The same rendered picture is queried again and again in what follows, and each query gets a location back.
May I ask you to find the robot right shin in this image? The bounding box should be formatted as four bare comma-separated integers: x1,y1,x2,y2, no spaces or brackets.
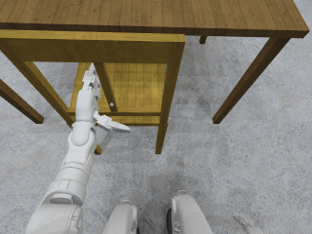
172,190,193,234

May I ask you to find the table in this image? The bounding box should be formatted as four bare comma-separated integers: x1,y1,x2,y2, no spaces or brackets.
0,0,310,124

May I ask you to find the robot right thigh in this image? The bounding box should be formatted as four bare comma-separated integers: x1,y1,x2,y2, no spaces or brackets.
171,194,214,234

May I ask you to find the robot right hand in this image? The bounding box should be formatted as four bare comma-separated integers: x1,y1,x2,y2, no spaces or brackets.
232,212,263,234

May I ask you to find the robot left forearm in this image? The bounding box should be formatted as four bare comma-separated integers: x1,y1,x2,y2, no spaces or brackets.
24,121,98,234

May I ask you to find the left robot upper arm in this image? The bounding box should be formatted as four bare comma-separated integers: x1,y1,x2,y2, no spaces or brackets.
27,203,84,234

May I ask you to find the robot left hand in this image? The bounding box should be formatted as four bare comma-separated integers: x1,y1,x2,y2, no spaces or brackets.
75,63,131,134

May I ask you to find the chair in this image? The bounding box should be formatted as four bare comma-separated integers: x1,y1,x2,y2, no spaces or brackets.
0,29,185,155

